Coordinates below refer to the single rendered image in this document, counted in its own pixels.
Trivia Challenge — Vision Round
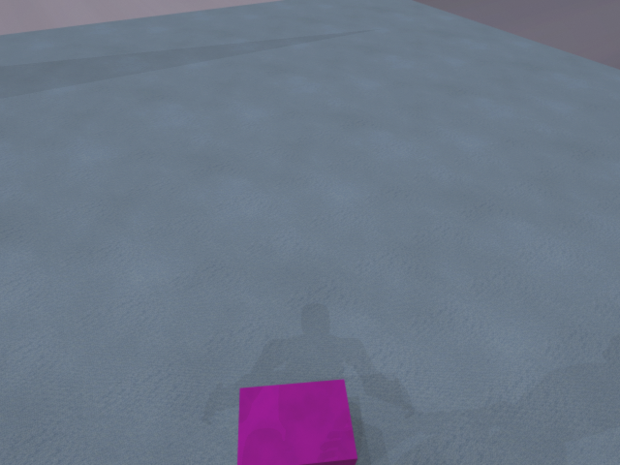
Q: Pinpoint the carton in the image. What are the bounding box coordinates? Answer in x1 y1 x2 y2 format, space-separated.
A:
237 380 357 465

